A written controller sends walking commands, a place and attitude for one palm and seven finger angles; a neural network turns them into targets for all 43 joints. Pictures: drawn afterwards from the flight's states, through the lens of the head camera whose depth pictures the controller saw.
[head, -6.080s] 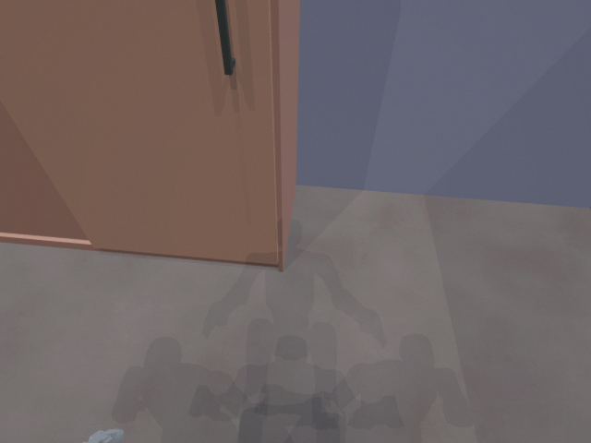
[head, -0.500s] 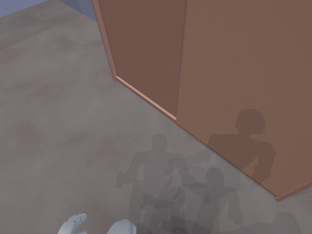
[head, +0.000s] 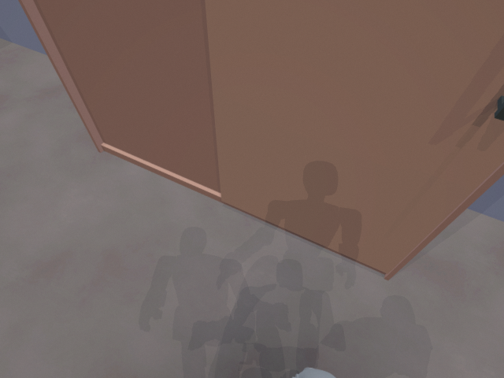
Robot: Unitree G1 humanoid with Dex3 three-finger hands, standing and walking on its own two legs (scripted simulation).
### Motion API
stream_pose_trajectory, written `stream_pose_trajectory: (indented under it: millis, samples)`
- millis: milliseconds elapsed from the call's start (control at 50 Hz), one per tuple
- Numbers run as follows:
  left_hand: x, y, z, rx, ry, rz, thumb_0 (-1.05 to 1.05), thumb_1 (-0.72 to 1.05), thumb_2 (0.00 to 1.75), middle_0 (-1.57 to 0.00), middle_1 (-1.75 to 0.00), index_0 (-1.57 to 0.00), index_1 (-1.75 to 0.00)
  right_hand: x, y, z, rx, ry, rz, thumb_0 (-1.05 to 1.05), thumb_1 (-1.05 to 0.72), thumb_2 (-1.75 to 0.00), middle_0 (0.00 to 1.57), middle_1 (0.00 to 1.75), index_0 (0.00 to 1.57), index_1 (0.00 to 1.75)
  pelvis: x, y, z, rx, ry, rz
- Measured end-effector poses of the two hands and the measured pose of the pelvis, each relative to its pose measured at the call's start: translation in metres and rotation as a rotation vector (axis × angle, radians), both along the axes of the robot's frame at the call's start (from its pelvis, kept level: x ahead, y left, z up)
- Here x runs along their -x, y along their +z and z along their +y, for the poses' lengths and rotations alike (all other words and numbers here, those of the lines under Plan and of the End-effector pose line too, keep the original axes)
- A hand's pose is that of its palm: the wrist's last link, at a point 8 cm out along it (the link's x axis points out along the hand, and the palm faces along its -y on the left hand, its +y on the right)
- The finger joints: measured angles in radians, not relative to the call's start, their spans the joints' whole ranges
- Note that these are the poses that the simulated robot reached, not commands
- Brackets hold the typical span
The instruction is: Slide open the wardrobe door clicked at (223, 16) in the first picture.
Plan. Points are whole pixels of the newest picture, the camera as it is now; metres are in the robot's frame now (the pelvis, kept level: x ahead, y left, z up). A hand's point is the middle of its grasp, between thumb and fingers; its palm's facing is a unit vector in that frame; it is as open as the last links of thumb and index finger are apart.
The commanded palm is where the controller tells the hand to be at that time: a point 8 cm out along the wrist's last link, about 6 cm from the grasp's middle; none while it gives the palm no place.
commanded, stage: turn to face it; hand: right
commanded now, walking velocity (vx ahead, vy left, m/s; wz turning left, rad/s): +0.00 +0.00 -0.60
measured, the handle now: out of the picture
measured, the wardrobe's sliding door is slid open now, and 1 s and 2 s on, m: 0.00 0.00 0.00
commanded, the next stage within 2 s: take the last steps up to it in 0.66 s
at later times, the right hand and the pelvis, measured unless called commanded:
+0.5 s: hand out of the picture +0.06 -0.27 -0.15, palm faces +0.26 +0.94 -0.24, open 7.4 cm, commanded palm none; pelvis +0.00 -0.04 +0.01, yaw -14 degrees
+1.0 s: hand out of the picture -0.09 -0.16 -0.15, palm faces +0.47 +0.85 -0.22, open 7.4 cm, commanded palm none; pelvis -0.01 +0.00 +0.01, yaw -25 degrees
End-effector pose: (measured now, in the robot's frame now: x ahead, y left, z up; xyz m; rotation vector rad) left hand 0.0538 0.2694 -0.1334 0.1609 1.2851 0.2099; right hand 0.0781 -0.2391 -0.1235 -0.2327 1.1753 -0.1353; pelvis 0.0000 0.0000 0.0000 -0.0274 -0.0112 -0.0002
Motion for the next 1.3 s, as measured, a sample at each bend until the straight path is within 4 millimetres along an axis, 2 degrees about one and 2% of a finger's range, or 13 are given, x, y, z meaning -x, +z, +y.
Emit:
stream_pose_trajectory:
  millis: [120,160,220,340,480,640,680,780,900,1020,1160,1220,1300]
  samples:
    - [-0.056,0.008,-0.033,-0.066,-0.142,-0.091,0.00,0.91,0.89,-0.20,-0.30,-0.19,-0.30,0.051,-0.035,-0.051,-0.017,-0.139,0.098,0.01,-0.90,-0.90,0.21,0.30,0.21,0.30,-0.002,-0.017,-0.028,-0.023,-0.074,0.012]
    - [-0.067,0.015,-0.044,-0.077,-0.174,-0.122,0.00,0.91,0.89,-0.20,-0.30,-0.19,-0.30,0.062,-0.037,-0.065,-0.009,-0.171,0.135,0.01,-0.90,-0.90,0.21,0.30,0.21,0.30,-0.001,-0.015,-0.034,-0.032,-0.085,0.010]
    - [-0.072,0.025,-0.059,-0.089,-0.208,-0.133,0.00,0.90,0.89,-0.20,-0.30,-0.20,-0.30,0.066,-0.030,-0.077,-0.010,-0.209,0.132,0.01,-0.91,-0.90,0.20,0.30,0.20,0.30,-0.001,-0.006,-0.041,-0.053,-0.118,0.007]
    - [-0.073,0.030,-0.081,-0.060,-0.257,-0.113,0.00,0.90,0.89,-0.20,-0.30,-0.20,-0.30,0.056,-0.012,-0.085,-0.016,-0.245,0.042,0.01,-0.91,-0.90,0.20,0.30,0.20,0.30,0.001,0.006,-0.048,-0.062,-0.176,0.005]
    - [-0.062,0.020,-0.086,-0.009,-0.276,-0.084,0.00,0.90,0.89,-0.20,-0.30,-0.20,-0.30,0.042,0.000,-0.075,-0.008,-0.273,-0.033,0.01,-0.91,-0.90,0.20,0.30,0.20,0.30,0.003,0.007,-0.040,-0.050,-0.241,0.000]
    - [-0.046,-0.008,-0.057,0.043,-0.286,-0.011,0.00,0.90,0.89,-0.20,-0.30,-0.20,-0.30,0.039,0.009,-0.036,0.022,-0.299,-0.098,0.01,-0.91,-0.90,0.20,0.30,0.20,0.30,0.004,-0.001,-0.008,-0.015,-0.303,0.006]
    - [-0.045,-0.016,-0.048,0.055,-0.287,0.001,0.00,0.90,0.89,-0.20,-0.30,-0.20,-0.30,0.048,0.010,-0.024,0.035,-0.309,-0.098,0.01,-0.91,-0.90,0.20,0.30,0.20,0.30,0.005,-0.004,0.001,-0.019,-0.317,-0.001]
    - [-0.049,-0.014,-0.032,0.056,-0.317,0.032,0.00,0.90,0.89,-0.20,-0.30,-0.20,-0.30,0.088,0.015,0.002,0.029,-0.373,-0.042,0.01,-0.90,-0.90,0.21,0.30,0.21,0.30,0.008,0.004,0.013,0.006,-0.358,-0.015]
    - [-0.056,-0.008,-0.028,0.037,-0.387,0.060,0.00,0.91,0.89,-0.20,-0.30,-0.19,-0.30,0.140,0.010,0.024,-0.007,-0.470,0.038,0.01,-0.90,-0.90,0.21,0.30,0.21,0.30,0.008,0.008,0.015,0.007,-0.405,-0.015]
    - [-0.080,0.003,-0.055,0.020,-0.475,0.047,0.01,0.91,0.89,-0.20,-0.30,-0.19,-0.30,0.204,0.001,0.044,-0.078,-0.573,0.162,0.01,-0.90,-0.90,0.20,0.30,0.21,0.30,0.007,0.012,0.000,-0.003,-0.437,0.001]
    - [-0.120,0.009,-0.129,0.015,-0.557,-0.096,0.00,0.91,0.89,-0.20,-0.30,-0.19,-0.30,0.271,-0.022,0.048,-0.192,-0.667,0.360,0.01,-0.90,-0.90,0.20,0.30,0.20,0.30,0.003,-0.001,-0.043,-0.041,-0.448,0.000]
    - [-0.118,0.013,-0.152,0.031,-0.536,-0.134,0.00,0.91,0.89,-0.20,-0.30,-0.19,-0.30,0.270,-0.025,0.034,-0.216,-0.636,0.415,0.01,-0.91,-0.90,0.20,0.30,0.20,0.30,-0.003,0.000,-0.058,-0.035,-0.425,-0.015]
    - [-0.105,0.018,-0.152,0.001,-0.463,-0.113,-0.02,0.95,0.89,-0.20,-0.30,-0.20,-0.30,0.227,-0.023,-0.002,-0.207,-0.590,0.342,0.01,-0.91,-0.90,0.20,0.30,0.20,0.30,-0.017,0.007,-0.075,-0.038,-0.425,-0.024]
